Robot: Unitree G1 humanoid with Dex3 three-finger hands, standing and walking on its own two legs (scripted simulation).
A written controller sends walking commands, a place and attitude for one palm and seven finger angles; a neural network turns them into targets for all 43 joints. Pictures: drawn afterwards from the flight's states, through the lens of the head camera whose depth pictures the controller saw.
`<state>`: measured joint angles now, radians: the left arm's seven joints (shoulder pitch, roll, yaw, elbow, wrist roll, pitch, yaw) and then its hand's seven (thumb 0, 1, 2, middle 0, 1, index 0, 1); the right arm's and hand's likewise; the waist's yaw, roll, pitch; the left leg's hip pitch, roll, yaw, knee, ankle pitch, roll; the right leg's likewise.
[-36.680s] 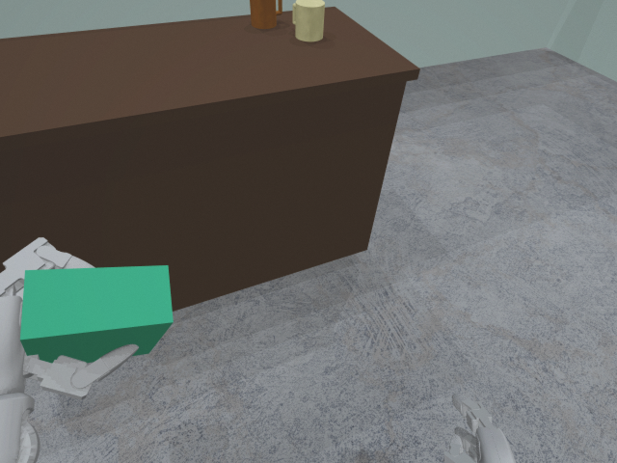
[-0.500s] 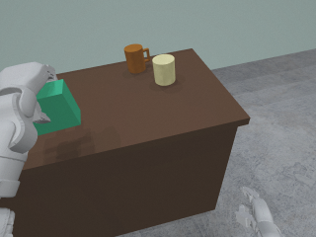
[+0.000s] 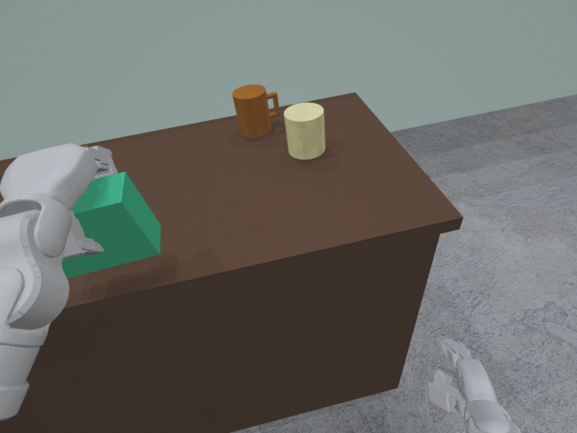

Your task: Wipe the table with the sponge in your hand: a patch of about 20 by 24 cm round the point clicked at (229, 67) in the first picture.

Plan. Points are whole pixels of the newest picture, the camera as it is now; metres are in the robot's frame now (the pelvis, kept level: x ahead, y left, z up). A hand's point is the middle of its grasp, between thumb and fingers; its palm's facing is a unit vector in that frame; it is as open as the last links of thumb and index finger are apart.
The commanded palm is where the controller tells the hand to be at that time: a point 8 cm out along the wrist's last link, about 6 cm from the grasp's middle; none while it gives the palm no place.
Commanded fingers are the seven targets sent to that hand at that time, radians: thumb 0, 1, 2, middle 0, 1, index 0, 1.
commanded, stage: bring the sponge back beside the body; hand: left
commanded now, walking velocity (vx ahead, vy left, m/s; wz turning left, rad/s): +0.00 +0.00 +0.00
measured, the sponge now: (98, 235) +0.28 +0.31 +0.17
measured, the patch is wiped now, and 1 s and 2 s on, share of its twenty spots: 0.90 0.90 0.90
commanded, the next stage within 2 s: step back with the hand held close in 1.20 s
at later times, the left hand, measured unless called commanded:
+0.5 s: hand (76, 245) +0.23 +0.28 +0.21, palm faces +0.14 -0.04 -0.99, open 9.8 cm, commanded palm +0.17 +0.29 +0.30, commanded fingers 0.00 0.10 1.30 -1.20 -1.60 -1.20 -1.60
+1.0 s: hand (63, 270) +0.19 +0.26 +0.23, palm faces +0.27 -0.06 -0.96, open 9.8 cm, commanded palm +0.13 +0.26 +0.30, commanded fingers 0.00 0.10 1.30 -1.20 -1.60 -1.20 -1.60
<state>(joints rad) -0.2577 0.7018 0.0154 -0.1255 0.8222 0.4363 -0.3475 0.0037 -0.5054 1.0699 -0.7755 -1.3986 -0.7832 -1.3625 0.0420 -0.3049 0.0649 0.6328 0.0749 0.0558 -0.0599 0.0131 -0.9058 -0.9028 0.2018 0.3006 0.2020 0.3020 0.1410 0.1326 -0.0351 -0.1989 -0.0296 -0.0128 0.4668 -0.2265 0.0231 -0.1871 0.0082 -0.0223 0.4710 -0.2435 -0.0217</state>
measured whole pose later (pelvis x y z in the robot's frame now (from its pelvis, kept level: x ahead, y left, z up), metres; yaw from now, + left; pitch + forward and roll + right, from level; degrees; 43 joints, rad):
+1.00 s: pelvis -0.02 -0.02 +0.00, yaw -2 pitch -7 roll +0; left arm 0.06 0.69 0.05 -0.53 0.74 0.47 -0.21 0.00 -0.51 1.07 -0.78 -1.39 -0.79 -1.36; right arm -0.01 -0.28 0.08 0.64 0.05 0.00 -0.08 0.01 -0.90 -0.90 0.20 0.30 0.20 0.30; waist 0.20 0.13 -0.02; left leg -0.15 0.00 0.00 0.50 -0.23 0.00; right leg -0.15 0.04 -0.01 0.51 -0.23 -0.05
